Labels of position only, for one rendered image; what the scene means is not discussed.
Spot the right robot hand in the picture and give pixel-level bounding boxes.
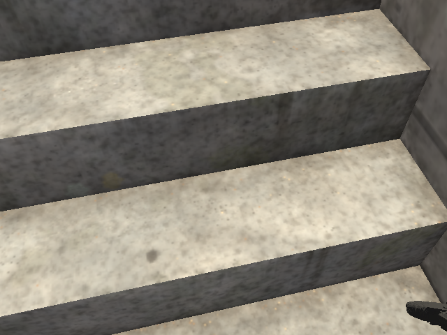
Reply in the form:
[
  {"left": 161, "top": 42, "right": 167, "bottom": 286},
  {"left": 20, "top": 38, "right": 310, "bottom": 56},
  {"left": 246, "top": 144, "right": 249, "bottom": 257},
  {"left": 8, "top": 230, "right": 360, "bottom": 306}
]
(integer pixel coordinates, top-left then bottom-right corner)
[{"left": 406, "top": 301, "right": 447, "bottom": 331}]

